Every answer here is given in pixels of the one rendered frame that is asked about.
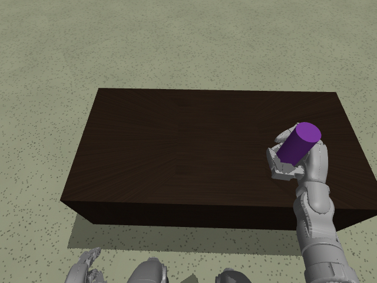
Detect left robot hand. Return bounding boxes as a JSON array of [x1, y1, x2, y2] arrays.
[[64, 247, 107, 283]]

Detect can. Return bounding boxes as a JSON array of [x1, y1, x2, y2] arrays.
[[276, 122, 321, 166]]

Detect right robot hand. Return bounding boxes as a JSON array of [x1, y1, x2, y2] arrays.
[[266, 123, 328, 185]]

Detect right robot arm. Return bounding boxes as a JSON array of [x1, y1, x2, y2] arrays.
[[293, 181, 360, 283]]

